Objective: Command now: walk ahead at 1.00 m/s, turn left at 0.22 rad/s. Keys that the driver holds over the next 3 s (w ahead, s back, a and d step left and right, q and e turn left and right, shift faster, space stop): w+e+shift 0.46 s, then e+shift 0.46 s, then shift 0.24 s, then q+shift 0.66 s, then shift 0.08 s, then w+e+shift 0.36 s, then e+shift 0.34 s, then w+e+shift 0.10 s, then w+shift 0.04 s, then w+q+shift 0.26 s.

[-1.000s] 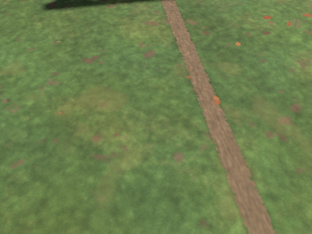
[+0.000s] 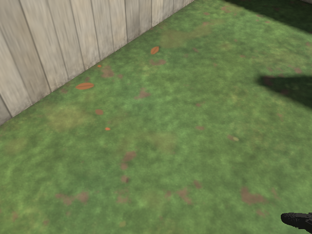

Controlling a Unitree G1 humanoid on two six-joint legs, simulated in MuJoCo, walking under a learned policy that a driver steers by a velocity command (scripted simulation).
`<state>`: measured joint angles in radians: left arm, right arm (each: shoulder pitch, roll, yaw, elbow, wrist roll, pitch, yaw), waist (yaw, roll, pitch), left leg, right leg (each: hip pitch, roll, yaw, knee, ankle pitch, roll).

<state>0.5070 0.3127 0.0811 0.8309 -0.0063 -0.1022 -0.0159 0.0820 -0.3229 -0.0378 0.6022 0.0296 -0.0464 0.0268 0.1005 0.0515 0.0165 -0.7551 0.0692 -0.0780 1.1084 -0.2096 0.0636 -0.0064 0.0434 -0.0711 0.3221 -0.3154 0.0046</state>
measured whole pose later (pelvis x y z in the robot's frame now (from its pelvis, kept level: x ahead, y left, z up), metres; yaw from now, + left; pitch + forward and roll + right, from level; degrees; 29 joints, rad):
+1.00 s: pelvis +0.72 -0.10 +0.00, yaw -46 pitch +2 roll +1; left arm 0.21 0.33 0.08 0.60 -0.02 0.05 0.05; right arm 0.00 -0.31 -0.04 0.66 -0.01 -0.03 -0.02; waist 0.04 0.03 0.06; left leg -0.61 -0.03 -0.21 0.76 -0.15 -0.11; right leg -0.31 0.21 0.27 0.52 -0.19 -0.09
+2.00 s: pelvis +0.86 -0.11 +0.00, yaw -19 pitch +2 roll -1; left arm 0.21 0.34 0.08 0.76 -0.02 -0.01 -0.02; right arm 0.16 -0.30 -0.06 0.58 0.02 0.02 0.01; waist 0.02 -0.02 0.04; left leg -0.34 0.00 0.04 0.57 -0.28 0.06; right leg -0.44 -0.09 -0.06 1.10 -0.52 0.02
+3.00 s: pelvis +1.26 -0.41 +0.01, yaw -51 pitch +2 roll +0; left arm 0.28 0.29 0.03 0.67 0.00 -0.07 -0.01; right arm 0.22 -0.32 -0.04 0.69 0.03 -0.09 0.04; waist 0.03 0.02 -0.04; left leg -0.59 0.05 -0.02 0.67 -0.06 0.00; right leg -0.02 0.07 0.14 0.32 -0.34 -0.06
